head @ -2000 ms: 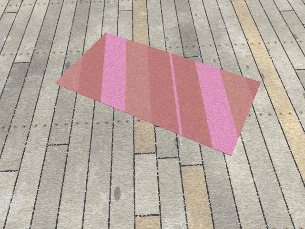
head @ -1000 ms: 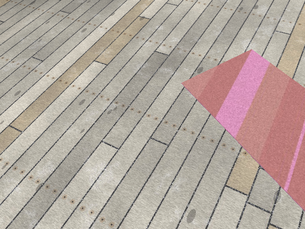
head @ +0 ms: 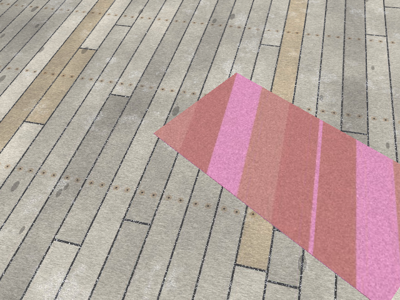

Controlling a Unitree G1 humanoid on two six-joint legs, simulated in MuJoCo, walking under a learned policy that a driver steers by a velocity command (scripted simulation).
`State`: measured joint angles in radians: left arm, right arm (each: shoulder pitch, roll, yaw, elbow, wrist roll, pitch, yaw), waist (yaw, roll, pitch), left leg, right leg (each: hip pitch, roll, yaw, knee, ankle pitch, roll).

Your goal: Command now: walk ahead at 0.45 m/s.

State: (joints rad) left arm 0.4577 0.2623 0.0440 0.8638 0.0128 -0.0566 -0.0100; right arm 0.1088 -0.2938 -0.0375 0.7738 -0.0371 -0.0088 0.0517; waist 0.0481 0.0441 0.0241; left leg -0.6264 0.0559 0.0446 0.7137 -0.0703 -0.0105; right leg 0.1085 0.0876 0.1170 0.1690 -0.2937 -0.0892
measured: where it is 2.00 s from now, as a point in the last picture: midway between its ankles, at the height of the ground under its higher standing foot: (170, 156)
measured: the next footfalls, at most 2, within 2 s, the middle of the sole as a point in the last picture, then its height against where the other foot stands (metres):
left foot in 0.12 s outside the picture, level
right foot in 0.64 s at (236, 271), level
